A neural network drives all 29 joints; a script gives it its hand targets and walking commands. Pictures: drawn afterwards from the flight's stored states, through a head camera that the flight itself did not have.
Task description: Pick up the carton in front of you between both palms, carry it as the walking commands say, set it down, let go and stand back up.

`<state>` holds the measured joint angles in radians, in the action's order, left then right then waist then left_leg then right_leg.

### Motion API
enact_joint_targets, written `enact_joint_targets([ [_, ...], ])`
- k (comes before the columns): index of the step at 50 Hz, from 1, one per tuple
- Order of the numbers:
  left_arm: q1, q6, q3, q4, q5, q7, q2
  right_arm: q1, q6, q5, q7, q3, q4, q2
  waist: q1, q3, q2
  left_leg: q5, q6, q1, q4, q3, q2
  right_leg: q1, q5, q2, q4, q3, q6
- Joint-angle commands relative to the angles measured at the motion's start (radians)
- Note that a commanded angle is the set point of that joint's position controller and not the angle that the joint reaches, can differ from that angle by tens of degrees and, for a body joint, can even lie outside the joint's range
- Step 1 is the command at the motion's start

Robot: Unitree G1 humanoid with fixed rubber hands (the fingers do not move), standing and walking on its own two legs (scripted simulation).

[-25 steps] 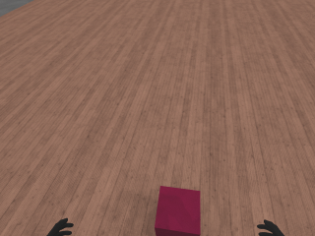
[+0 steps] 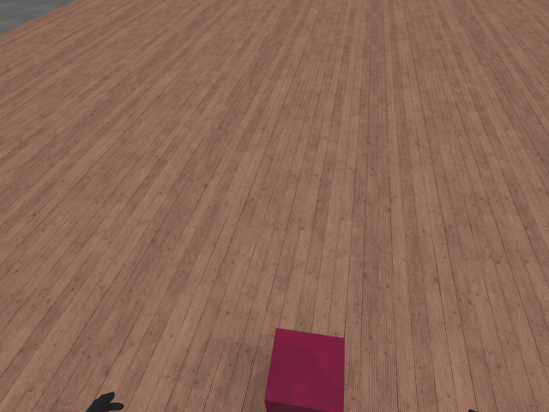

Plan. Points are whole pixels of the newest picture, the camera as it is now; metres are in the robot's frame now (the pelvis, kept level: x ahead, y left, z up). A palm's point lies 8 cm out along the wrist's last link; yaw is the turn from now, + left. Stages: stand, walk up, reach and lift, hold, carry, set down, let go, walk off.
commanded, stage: stand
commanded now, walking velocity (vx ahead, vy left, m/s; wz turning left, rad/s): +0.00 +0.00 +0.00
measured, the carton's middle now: (305, 381) +0.37 -0.05 -0.65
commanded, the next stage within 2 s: none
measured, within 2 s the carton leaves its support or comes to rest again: neither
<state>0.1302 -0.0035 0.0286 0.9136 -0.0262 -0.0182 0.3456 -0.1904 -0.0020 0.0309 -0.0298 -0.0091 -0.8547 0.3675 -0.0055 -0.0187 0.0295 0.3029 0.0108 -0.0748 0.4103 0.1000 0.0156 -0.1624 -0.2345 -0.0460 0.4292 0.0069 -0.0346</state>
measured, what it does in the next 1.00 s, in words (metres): stands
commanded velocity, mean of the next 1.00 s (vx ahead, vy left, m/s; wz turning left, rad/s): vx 0.00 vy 0.00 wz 0.00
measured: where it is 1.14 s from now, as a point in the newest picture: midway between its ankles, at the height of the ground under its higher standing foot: outside the picture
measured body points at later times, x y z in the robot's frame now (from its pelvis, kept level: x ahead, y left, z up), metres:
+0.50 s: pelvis -0.01 +0.00 +0.00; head -0.02 -0.01 +0.45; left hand +0.09 +0.32 -0.10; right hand +0.09 -0.30 -0.12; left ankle -0.05 +0.13 -0.74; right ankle +0.00 -0.10 -0.74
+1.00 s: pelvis -0.02 +0.00 +0.01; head -0.02 +0.00 +0.45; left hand +0.09 +0.32 -0.10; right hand +0.08 -0.31 -0.12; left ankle -0.05 +0.13 -0.74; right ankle +0.00 -0.10 -0.74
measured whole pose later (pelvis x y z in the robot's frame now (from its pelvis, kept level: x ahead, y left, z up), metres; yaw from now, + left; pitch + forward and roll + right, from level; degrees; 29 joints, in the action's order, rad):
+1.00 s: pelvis -0.02 +0.00 +0.01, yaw +0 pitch -2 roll +0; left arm 0.09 -0.01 0.01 1.05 -0.01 -0.01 0.38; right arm -0.15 -0.01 0.02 -0.02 0.00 -1.00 0.39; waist -0.01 -0.03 0.02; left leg 0.24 0.01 -0.06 0.34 0.10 0.02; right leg -0.14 -0.17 -0.04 0.36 0.01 -0.03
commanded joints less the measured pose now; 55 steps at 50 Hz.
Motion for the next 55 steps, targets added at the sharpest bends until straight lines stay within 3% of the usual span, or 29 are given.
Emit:
enact_joint_targets([
  [1,-0.041,-0.011,0.035,-0.034,0.001,-0.002,0.168,0.023,-0.013,-0.001,-0.004,-0.03,0.037,0.148,-0.003,0.029,-0.023,-0.232,-0.016,-0.081,-0.062,0.058,-0.093,0.081,0.227,0.135,-0.067,0.128,0.005],
  [18,-0.057,-0.014,0.03,0.041,0.005,0.005,0.189,0.039,-0.02,-0.005,0.001,-0.022,-0.036,0.169,-0.004,0.014,-0.022,-0.19,-0.023,-0.082,-0.105,0.068,-0.103,0.081,0.167,0.142,-0.104,0.136,0.004],
  [55,-0.08,-0.018,0.014,0.102,0.015,0.007,0.218,0.063,-0.021,-0.014,0.006,-0.017,-0.109,0.192,-0.002,0.022,-0.025,-0.211,-0.026,-0.066,-0.129,0.069,-0.11,0.091,0.193,0.155,-0.122,0.139,-0.002],
])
